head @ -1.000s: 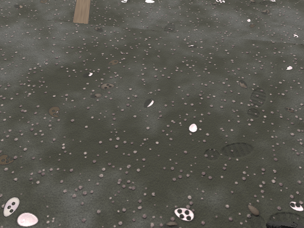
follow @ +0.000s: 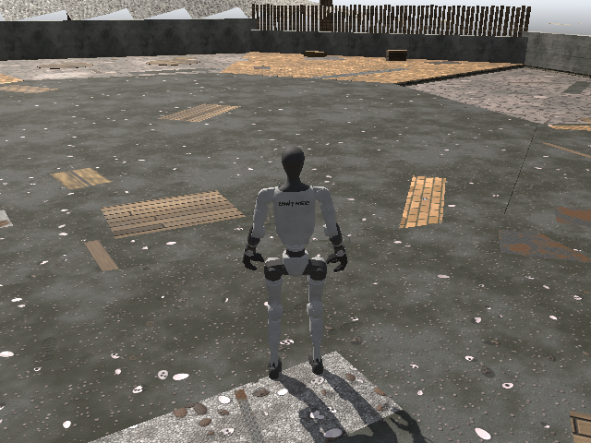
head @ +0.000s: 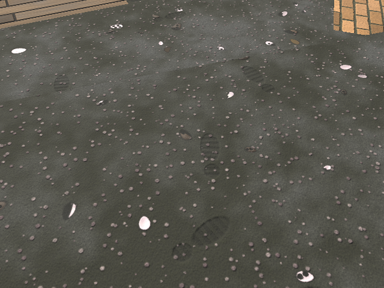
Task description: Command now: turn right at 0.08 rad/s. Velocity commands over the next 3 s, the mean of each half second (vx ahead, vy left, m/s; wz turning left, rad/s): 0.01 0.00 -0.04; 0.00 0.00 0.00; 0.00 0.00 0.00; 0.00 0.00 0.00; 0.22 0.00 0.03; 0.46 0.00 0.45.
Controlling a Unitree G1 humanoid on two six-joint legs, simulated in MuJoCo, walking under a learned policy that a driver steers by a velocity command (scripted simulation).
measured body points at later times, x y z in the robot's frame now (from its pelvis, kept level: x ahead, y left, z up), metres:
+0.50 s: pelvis +0.03 +0.01 +0.00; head +0.03 +0.01 +0.45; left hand +0.15 +0.26 -0.12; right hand +0.13 -0.24 -0.12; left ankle +0.01 +0.12 -0.73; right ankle +0.05 -0.12 -0.73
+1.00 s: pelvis +0.03 +0.02 +0.01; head +0.04 +0.02 +0.46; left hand +0.09 +0.28 -0.14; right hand +0.08 -0.23 -0.14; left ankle +0.01 +0.12 -0.73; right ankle +0.05 -0.12 -0.73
